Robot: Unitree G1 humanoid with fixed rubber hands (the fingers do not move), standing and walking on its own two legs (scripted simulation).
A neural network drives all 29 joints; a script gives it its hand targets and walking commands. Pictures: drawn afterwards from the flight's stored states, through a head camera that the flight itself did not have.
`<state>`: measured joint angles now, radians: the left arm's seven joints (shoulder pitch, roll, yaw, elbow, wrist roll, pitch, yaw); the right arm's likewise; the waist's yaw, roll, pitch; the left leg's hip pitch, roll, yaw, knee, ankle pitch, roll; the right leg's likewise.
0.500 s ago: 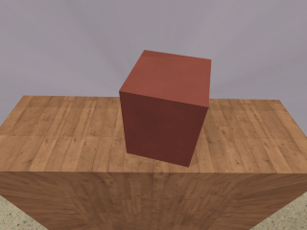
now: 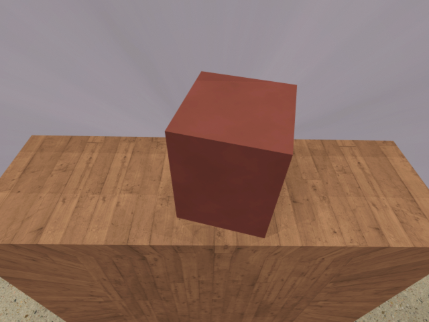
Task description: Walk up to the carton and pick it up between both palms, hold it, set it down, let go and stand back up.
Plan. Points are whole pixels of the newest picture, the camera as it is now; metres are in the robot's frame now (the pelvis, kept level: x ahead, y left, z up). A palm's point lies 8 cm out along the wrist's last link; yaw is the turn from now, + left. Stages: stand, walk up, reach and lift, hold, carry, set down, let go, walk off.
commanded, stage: stand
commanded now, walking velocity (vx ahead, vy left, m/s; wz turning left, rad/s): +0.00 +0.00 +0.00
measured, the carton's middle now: (233, 155) +0.45 -0.04 +0.09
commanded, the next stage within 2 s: none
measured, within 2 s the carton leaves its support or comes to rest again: neither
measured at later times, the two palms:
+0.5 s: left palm out of the picture +0.06 +0.30 -0.11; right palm out of the picture +0.07 -0.29 -0.12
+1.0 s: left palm out of the picture +0.06 +0.30 -0.12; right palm out of the picture +0.06 -0.31 -0.11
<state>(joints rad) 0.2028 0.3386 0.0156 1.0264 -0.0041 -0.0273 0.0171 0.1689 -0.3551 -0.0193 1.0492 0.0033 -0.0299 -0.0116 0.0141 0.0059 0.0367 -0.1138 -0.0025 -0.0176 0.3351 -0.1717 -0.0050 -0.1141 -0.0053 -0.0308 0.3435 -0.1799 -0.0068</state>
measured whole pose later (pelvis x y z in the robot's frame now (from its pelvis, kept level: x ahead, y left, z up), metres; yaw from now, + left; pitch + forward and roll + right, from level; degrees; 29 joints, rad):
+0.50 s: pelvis +0.00 +0.00 +0.00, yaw +0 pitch -3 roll +0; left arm 0.18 0.35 0.03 1.05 0.00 -0.03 0.02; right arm 0.17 -0.35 -0.01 1.06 0.00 -0.03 -0.02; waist 0.00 0.01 0.06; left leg -0.10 -0.01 -0.02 0.33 -0.17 0.00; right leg -0.10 -0.01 -0.03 0.34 -0.18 0.00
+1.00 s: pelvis +0.00 +0.00 +0.00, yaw +0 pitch -3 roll +0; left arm 0.19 0.34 0.02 1.04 0.00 -0.02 0.01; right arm 0.17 -0.36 -0.02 1.06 0.00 -0.02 -0.02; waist 0.00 0.00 0.07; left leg -0.11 0.00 -0.03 0.32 -0.16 -0.01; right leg -0.10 0.00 -0.03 0.32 -0.17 -0.01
